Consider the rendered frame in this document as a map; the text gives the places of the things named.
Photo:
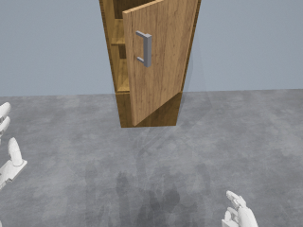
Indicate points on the right robot hand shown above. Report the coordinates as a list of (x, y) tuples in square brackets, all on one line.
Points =
[(243, 218)]

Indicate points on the handle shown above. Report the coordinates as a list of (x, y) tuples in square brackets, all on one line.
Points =
[(147, 49)]

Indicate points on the left robot hand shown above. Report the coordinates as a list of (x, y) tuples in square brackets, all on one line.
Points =
[(13, 167)]

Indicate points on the cupboard door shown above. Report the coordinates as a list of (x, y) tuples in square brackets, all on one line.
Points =
[(170, 24)]

